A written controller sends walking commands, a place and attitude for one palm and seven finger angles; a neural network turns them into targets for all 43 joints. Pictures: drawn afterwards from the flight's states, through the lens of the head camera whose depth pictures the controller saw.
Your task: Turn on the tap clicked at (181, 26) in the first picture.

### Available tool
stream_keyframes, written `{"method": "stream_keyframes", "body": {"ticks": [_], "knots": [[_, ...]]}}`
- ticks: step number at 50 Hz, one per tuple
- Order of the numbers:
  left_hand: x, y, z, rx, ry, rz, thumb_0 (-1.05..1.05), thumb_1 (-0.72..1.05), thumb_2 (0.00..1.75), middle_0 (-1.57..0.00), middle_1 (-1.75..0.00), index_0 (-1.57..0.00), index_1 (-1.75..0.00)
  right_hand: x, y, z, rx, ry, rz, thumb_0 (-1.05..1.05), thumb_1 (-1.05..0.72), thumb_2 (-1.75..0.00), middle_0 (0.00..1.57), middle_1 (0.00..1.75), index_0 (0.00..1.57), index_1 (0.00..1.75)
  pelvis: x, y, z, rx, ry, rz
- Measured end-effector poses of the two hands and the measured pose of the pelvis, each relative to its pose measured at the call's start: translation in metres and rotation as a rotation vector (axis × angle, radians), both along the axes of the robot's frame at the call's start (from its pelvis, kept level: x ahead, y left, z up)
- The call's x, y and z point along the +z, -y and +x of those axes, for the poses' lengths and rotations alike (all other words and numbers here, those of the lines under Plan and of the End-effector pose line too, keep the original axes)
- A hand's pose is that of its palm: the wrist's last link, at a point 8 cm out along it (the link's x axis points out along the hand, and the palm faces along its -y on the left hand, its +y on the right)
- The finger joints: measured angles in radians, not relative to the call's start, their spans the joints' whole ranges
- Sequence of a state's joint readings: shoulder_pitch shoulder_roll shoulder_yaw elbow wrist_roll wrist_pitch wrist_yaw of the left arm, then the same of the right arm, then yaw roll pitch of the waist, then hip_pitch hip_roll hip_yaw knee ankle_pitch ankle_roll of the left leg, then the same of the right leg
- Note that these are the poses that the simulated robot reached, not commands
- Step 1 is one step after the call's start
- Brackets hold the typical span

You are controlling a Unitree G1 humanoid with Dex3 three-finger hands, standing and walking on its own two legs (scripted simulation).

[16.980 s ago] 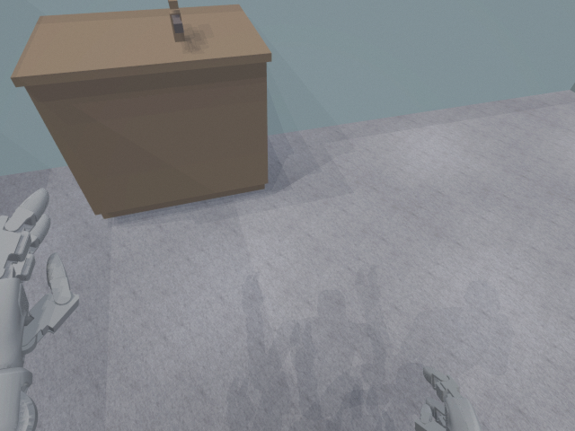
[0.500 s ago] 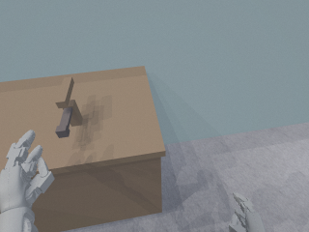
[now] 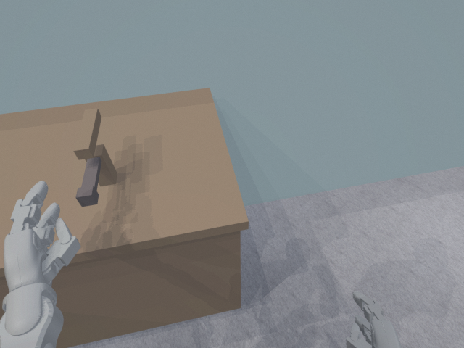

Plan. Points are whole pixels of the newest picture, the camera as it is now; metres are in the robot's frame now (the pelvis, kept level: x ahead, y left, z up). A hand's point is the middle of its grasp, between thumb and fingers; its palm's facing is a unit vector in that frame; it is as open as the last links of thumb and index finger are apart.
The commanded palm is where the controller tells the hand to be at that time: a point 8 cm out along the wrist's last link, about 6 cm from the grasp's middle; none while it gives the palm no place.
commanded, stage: reach beside the lever's end, fingers flat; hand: left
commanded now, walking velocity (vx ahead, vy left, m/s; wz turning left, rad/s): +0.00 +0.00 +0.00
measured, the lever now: (87, 196) +0.35 +0.32 +0.07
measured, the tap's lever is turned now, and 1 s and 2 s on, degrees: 0 0 0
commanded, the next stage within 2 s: push the lever round in 1.42 s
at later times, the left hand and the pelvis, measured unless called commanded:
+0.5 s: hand (71, 228) +0.27 +0.30 +0.09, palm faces +0.51 -0.85 -0.10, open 7.7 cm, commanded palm +0.23 +0.34 +0.09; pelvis +0.00 +0.01 +0.00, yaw +0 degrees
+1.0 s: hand (69, 214) +0.30 +0.33 +0.07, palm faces +0.53 -0.84 -0.11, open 7.8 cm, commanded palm +0.27 +0.37 +0.07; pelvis +0.00 +0.01 -0.01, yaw -1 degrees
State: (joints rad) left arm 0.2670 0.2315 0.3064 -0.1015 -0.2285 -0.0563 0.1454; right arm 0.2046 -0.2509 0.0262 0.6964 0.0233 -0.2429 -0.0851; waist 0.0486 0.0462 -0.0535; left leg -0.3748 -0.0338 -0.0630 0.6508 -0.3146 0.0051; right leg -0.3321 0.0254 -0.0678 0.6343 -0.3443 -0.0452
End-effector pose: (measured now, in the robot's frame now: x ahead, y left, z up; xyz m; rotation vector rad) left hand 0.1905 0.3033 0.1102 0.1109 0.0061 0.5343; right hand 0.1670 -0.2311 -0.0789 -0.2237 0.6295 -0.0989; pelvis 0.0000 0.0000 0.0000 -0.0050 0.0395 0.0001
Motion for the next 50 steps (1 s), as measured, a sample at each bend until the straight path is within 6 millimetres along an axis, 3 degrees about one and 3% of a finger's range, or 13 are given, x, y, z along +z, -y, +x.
{"method": "stream_keyframes", "body": {"ticks": [15,22,50], "knots": [[-0.011,-0.025,0.008,0.028,0.001,0.001,0.02,0.9,0.89,-0.18,-0.23,-0.18,-0.23,-0.004,-0.007,0.003,-0.006,-0.04,-0.009,0.01,-0.9,-0.9,0.2,0.3,0.2,0.3,-0.002,-0.009,0.005,0.0,-0.019,-0.008],[-0.017,-0.027,0.023,0.011,0.0,-0.004,0.02,0.9,0.89,-0.17,-0.21,-0.18,-0.22,-0.008,-0.008,-0.001,-0.007,-0.061,-0.02,0.01,-0.9,-0.9,0.2,0.3,0.2,0.3,-0.004,-0.011,0.002,0.004,-0.03,-0.01],[-0.036,-0.06,0.068,0.034,-0.015,-0.008,0.02,0.9,0.89,-0.15,-0.15,-0.16,-0.15,-0.024,0.013,-0.041,-0.087,-0.207,-0.059,0.01,-0.9,-0.9,0.2,0.3,0.2,0.3,-0.01,-0.01,0.001,-0.011,-0.087,-0.017]]}}
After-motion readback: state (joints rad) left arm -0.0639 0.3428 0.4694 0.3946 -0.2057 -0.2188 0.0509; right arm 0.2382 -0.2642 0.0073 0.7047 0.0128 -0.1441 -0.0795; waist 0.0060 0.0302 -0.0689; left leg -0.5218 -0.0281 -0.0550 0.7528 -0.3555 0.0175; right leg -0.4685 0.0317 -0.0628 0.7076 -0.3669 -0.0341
